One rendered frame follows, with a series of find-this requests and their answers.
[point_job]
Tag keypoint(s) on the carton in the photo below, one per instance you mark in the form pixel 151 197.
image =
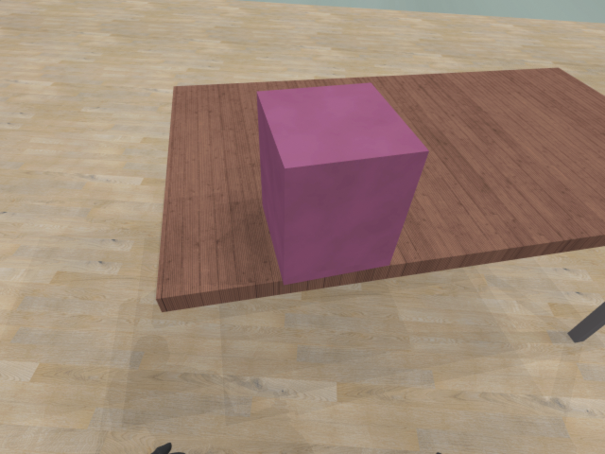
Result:
pixel 339 169

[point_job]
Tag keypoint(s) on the table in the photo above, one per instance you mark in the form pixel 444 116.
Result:
pixel 515 169

